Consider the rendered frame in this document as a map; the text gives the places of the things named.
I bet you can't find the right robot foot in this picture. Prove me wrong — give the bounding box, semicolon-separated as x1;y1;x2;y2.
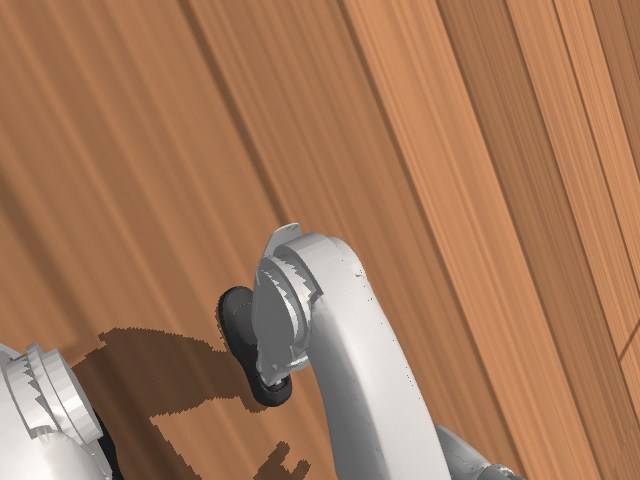
218;286;292;407

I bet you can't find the left robot foot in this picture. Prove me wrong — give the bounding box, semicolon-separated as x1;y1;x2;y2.
91;406;125;480

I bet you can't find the right robot hand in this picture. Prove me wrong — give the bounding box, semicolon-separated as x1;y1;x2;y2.
434;425;492;480

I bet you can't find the right robot arm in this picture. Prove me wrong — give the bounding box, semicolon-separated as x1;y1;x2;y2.
477;464;527;480

